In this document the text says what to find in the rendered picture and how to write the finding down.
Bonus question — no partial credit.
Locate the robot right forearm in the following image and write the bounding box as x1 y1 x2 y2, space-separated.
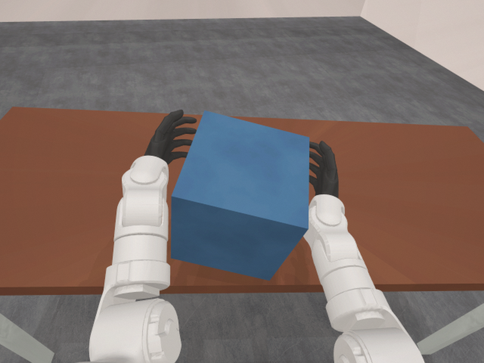
303 194 425 363

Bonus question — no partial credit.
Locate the robot left hand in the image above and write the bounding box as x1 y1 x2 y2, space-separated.
144 110 197 165

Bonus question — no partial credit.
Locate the robot right upper arm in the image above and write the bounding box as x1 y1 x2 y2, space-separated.
334 327 424 363

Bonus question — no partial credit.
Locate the table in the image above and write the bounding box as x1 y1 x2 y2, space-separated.
0 107 484 363

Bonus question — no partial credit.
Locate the robot left upper arm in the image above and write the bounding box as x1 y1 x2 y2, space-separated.
77 298 182 363

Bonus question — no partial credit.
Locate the robot right hand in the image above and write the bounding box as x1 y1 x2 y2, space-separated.
309 141 339 198

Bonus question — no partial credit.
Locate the carton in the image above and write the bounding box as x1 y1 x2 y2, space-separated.
171 110 309 281

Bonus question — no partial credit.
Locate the robot left forearm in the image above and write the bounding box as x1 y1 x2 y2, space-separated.
89 156 170 361

